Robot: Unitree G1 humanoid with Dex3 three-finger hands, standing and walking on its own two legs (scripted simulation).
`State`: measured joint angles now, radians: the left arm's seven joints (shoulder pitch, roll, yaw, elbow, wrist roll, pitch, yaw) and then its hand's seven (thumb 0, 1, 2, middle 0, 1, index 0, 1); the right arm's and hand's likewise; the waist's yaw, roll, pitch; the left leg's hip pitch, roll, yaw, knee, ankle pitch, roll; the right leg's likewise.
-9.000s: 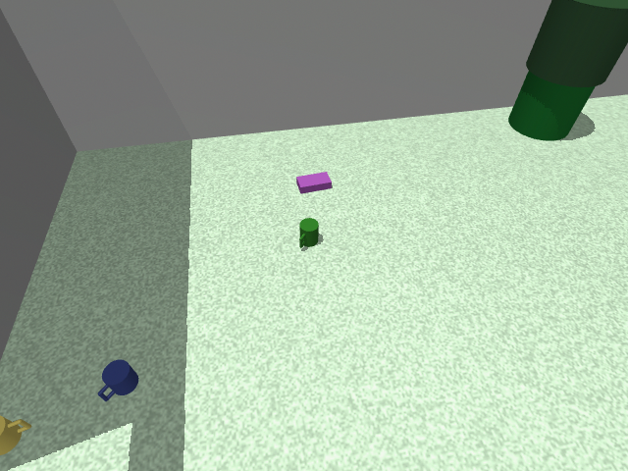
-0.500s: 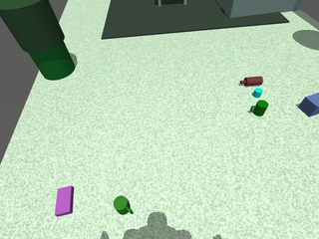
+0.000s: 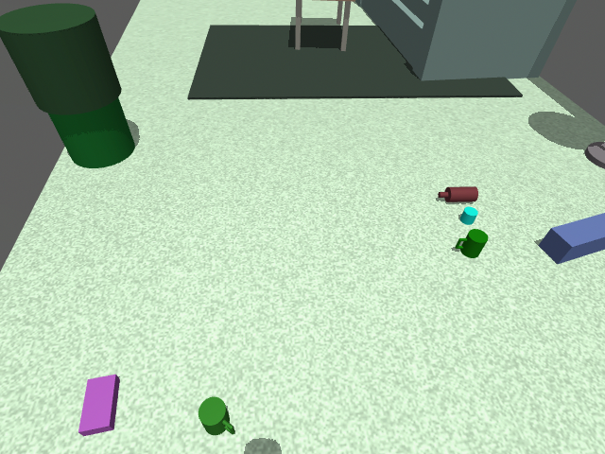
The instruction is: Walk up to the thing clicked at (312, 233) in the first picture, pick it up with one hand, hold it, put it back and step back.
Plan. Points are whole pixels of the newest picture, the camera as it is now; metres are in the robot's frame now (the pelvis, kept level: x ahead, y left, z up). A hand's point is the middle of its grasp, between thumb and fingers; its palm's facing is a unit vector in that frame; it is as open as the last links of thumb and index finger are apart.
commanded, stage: walk up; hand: left
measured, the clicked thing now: (218, 419) +0.39 +0.24 -0.73
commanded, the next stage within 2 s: none
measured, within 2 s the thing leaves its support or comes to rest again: neither
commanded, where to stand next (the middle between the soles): +0.01 +0.02 m, yaw +0 degrees
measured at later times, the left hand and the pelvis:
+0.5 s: hand out of the picture +0.04 +0.31 -0.18, palm faces +0.00 -0.92 -0.39, open 7.4 cm; pelvis -0.08 +0.04 -0.03, yaw +2 degrees
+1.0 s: hand out of the picture +0.09 +0.25 -0.15, palm faces -0.11 -0.91 -0.40, open 7.4 cm; pelvis -0.03 -0.02 -0.02, yaw -2 degrees
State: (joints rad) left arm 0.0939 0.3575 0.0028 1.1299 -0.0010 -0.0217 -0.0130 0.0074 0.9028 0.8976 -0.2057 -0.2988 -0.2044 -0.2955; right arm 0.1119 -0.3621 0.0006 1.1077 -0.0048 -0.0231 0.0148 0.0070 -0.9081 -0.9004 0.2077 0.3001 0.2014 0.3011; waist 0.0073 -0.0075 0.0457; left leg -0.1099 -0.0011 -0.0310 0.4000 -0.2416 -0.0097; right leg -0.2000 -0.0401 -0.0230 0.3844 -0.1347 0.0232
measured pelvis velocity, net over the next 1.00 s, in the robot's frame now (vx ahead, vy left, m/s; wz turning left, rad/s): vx -0.03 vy -0.02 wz -0.04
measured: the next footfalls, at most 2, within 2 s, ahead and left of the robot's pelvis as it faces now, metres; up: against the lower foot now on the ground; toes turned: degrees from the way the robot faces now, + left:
left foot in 0.46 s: -0.06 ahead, +0.15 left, +0.00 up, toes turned +2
right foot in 0.94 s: +0.07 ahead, -0.15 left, +0.00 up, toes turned -3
